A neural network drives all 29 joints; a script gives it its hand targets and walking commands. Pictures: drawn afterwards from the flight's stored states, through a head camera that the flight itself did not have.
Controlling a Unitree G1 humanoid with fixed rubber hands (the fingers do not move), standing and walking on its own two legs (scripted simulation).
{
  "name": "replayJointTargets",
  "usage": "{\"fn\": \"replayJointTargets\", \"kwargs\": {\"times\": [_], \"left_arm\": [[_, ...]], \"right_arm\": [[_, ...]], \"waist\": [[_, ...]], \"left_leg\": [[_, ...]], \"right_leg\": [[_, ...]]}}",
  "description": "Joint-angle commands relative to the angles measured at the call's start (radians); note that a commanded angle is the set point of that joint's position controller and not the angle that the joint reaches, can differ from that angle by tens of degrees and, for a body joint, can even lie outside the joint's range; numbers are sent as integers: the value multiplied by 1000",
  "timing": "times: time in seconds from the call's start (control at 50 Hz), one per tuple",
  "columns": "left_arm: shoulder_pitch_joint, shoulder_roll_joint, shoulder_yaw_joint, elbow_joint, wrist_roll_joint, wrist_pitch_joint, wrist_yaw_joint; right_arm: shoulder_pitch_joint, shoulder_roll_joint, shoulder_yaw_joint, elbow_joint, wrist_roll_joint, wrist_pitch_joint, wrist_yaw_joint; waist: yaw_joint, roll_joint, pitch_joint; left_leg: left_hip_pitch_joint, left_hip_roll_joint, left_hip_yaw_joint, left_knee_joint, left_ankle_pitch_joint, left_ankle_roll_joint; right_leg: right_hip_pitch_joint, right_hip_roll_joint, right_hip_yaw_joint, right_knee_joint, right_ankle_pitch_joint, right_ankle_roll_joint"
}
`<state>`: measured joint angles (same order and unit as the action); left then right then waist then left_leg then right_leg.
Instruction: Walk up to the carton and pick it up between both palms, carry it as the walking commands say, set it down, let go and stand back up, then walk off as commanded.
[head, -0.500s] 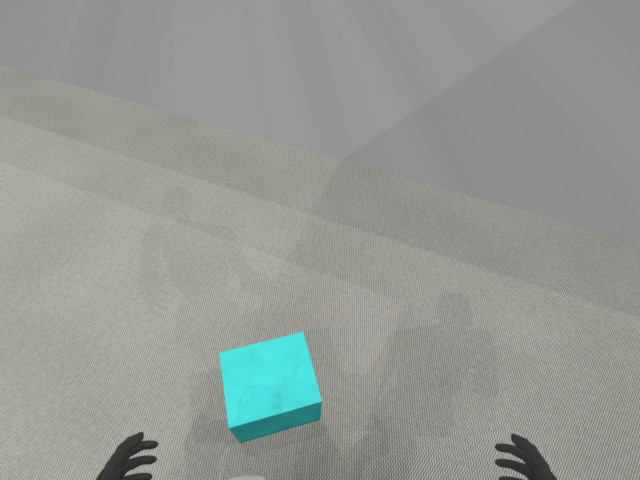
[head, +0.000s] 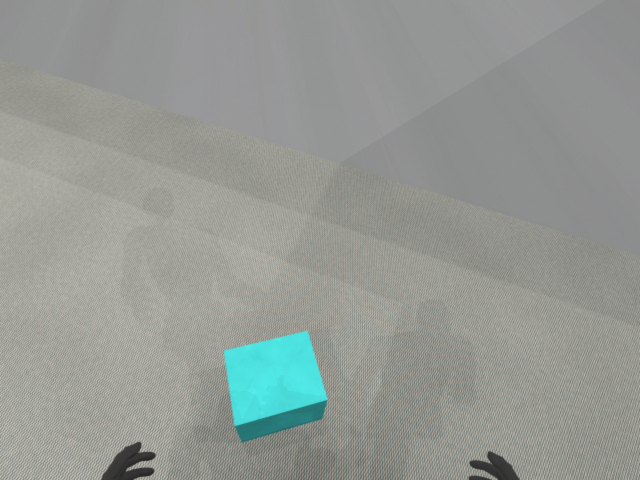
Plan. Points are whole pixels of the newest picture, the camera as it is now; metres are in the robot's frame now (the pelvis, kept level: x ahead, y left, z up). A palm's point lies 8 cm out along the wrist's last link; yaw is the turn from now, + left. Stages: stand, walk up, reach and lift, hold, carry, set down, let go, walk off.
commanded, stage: walk off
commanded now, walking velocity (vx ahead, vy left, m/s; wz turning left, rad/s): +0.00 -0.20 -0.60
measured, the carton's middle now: (274, 386) +0.43 +0.11 -0.67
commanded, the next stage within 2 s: stand in 1.24 s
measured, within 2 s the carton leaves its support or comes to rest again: neither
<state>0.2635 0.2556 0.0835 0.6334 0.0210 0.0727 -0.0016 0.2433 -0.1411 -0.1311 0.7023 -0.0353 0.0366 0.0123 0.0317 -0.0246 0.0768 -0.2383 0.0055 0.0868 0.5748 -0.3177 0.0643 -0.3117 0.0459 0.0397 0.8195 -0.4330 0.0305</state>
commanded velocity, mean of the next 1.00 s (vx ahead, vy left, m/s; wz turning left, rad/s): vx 0.00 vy -0.20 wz -0.60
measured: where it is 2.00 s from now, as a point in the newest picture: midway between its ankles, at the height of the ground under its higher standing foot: outside the picture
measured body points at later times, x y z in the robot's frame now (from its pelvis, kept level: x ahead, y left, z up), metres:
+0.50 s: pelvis -0.03 -0.14 +0.00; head +0.01 -0.16 +0.45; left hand +0.12 +0.11 -0.10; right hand +0.05 -0.44 -0.12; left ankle -0.05 +0.01 -0.65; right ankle -0.03 -0.20 -0.73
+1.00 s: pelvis -0.05 -0.16 +0.00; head +0.00 -0.16 +0.45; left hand +0.16 +0.03 -0.12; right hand -0.12 -0.46 -0.10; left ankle -0.01 -0.07 -0.73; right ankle -0.10 -0.24 -0.67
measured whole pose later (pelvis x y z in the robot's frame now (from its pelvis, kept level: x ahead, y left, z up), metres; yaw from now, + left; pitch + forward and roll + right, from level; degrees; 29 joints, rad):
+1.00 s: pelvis -0.05 -0.16 +0.00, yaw -29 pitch +0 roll -2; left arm 0.27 0.26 0.08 0.64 0.06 0.08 -0.06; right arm 0.28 -0.28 -0.13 0.74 -0.02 0.07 -0.07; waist 0.03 -0.01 0.08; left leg -0.26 0.09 0.12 0.57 -0.31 0.02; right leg -0.50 0.17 0.07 1.03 -0.36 0.04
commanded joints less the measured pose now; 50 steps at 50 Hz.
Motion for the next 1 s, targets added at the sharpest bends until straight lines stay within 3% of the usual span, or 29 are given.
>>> {"fn": "replayJointTargets", "kwargs": {"times": [0.0, 0.04, 0.14, 0.18, 0.24, 0.26, 0.28, 0.3, 0.32, 0.34, 0.36, 0.4, 0.48, 0.5, 0.52, 0.56, 0.58, 0.62, 0.66, 0.68, 0.76, 0.8, 0.82, 0.86, 0.88, 0.9, 0.92, 0.94, 0.98], "left_arm": [[-10, 81, -3, -18, 10, -21, -4], [-22, 66, -6, -30, 10, -21, -6], [11, 92, 9, -30, -11, -22, -18], [-37, 110, 15, -55, 4, -11, -33], [15, 64, 3, -42, -5, -24, -48], [46, 88, 6, -31, -1, -30, -25], [126, 147, 27, 2, 5, -39, -24], [165, 231, 40, -3, 21, -54, -16], [106, 280, 38, -19, 0, -49, -30], [121, 277, 48, -23, 9, -44, -33], [95, 242, 46, -16, 2, -35, -32], [80, 203, 40, -28, -13, -35, -17], [113, 139, 21, -25, -8, -32, -4], [159, 136, 21, -22, 0, -23, 2], [187, 118, 15, -6, -8, -28, -1], [124, 143, 19, -33, 9, -40, -8], [144, 136, 15, -31, 11, -37, -5], [140, 152, 29, -13, 7, -24, -6], [148, 148, 18, -2, 3, -31, -10], [111, 152, 31, -22, 13, -31, -5], [82, 196, 40, -34, 33, -27, -33], [38, 177, 34, -58, 25, -19, -31], [-40, 160, 33, -69, 20, -8, -32], [-79, 124, 17, -85, 15, -22, -49], [-80, 112, 16, -104, 19, -22, -57], [-7, 104, 24, -78, 26, -15, -61], [2, 159, 35, -55, 61, -8, -55], [2, 176, 40, -47, 48, -5, -71], [-2, 94, 8, -58, 45, 5, -80]], "right_arm": [[-64, -228, 3, -94, 1, -13, -29], [-10, -261, -13, -88, -1, -7, -33], [40, -250, -11, -59, 5, -7, -58], [-16, -254, -12, -65, -4, -8, -61], [-74, -302, -25, -72, 10, 8, -37], [-103, -308, -14, -87, 16, 5, -35], [-75, -292, -12, -80, 21, -5, -32], [-67, -227, 2, -112, 22, 4, -32], [-105, -170, 21, -117, 13, 19, -41], [-131, -158, 16, -118, 22, 37, -49], [-114, -214, 14, -118, 19, 39, -38], [-123, -189, 18, -70, 20, 31, -34], [-82, -196, 19, -48, 18, 34, -58], [-104, -208, 16, -34, 7, 45, -71], [-144, -206, 14, -71, 16, 50, -68], [-125, -227, 23, -66, 28, 34, -57], [-100, -225, 22, -56, 32, 29, -66], [-160, -228, 15, -60, 25, 28, -57], [-82, -231, 15, -39, 37, 41, -65], [-38, -202, 24, -12, 41, 38, -73], [-63, -264, 13, -29, 51, 21, -75], [50, -237, 21, 20, 40, 26, -90], [10, -269, 6, 2, 31, 28, -97], [197, -292, -8, 52, 36, 21, -105], [202, -326, -9, 60, 49, 4, -109], [37, -364, -15, 8, 19, 1, -115], [12, -335, 3, -17, 22, -7, -119], [-55, -318, 7, -18, 33, -3, -112], [-57, -265, 20, -22, 31, -8, -100]], "waist": [[-49, 177, -48], [-61, 83, -23], [-92, 162, -110], [-70, 200, -63], [-43, 207, -80], [-13, 79, -103], [30, -75, -157], [32, -330, -91], [26, -343, -28], [41, -185, -44], [6, -122, -61], [19, 7, -98], [10, -102, -84], [61, -145, -62], [51, -57, -87], [27, -58, -128], [40, -123, -163], [38, -124, -70], [29, -60, -168], [19, -95, -156], [20, -89, -150], [-5, -114, -77], [-24, -196, -43], [-98, -75, -99], [-108, 196, -169], [-45, 271, -108], [-15, 154, -118], [6, 75, -127], [0, 101, -50]], "left_leg": [[82, 310, -261, -247, 131, 133], [31, 399, -298, -247, 237, 132], [182, 387, -192, -151, 471, 93], [108, 403, -191, -179, 360, 76], [26, 338, -29, -120, 197, 4], [49, 280, 23, -36, 187, -38], [40, 231, 59, 147, 152, -85], [-212, 102, 89, 401, -278, -141], [-293, 24, -36, 626, -401, -147], [-317, 60, -77, 697, -325, -126], [-338, 52, -80, 692, -278, -114], [-371, 84, -79, 729, -151, -117], [-356, 51, -77, 675, -102, -121], [-400, 48, -71, 622, -79, -120], [-408, 74, -87, 570, -111, -110], [-325, 34, -114, 521, -142, -121], [-310, 33, -107, 442, -127, -123], [-353, 1, -108, 390, -151, -108], [-298, 11, -76, 387, -120, -118], [-268, 10, -87, 373, -94, -120], [-103, -13, -137, 184, -111, -92], [-25, -47, -93, 100, -111, -82], [23, -52, -95, 21, -95, -67], [242, 22, -134, -185, 73, -49], [340, 294, -354, -355, 143, 33], [246, 583, -535, -352, 218, 97], [150, 607, -444, -339, 385, 139], [82, 546, -319, -311, 352, 158], [57, 396, -117, -251, 359, 70]], "right_leg": [[-137, -54, -33, -7, -46, 19], [-115, -94, -43, 36, -46, 12], [-126, -90, -62, -28, -89, 20], [-115, -122, -53, -37, -62, 24], [22, -102, -106, -180, 38, 13], [52, -57, -153, -277, 179, 21], [117, -88, -65, -387, 425, -8], [166, -297, 286, -474, 720, -114], [54, -298, 402, -504, 810, -156], [49, -319, 336, -497, 667, -197], [99, -285, 315, -474, 583, -232], [172, -222, 258, -427, 698, -154], [178, -189, 282, -436, 770, -113], [243, -166, 323, -455, 740, -86], [292, -212, 338, -443, 799, -99], [253, -192, 380, -431, 786, -186], [308, -182, 396, -444, 667, -183], [318, -131, 435, -484, 733, -94], [352, -144, 355, -480, 728, -125], [308, -121, 404, -481, 664, -77], [156, -111, 460, -449, 614, -112], [62, -62, 503, -520, 495, -38], [8, 3, 465, -518, 475, 23], [-93, 31, 422, -430, 291, 54], [-218, 130, 274, -135, -11, 79], [-350, 119, 138, 195, -130, 37], [-303, 29, 103, 337, -93, 33], [-261, -3, 57, 422, -17, 43], [-281, -22, 33, 492, 77, 57]]}}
